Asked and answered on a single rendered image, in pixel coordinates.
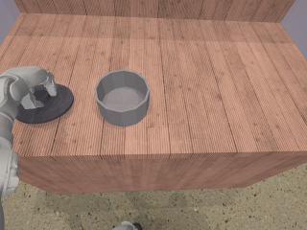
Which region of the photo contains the robot left forearm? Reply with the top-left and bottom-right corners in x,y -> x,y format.
0,73 -> 29,150

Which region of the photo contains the pot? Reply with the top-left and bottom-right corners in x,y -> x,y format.
94,69 -> 151,127

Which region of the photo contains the left robot upper arm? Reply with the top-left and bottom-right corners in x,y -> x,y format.
0,149 -> 19,230

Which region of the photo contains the table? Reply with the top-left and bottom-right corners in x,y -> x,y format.
0,0 -> 307,195

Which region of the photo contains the knob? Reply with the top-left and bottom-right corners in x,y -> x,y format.
34,90 -> 51,104

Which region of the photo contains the lid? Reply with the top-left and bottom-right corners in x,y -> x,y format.
15,83 -> 74,125

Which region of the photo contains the robot left hand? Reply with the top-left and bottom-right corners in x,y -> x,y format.
0,65 -> 58,109

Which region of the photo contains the left robot shin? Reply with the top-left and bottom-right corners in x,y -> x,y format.
121,221 -> 134,227

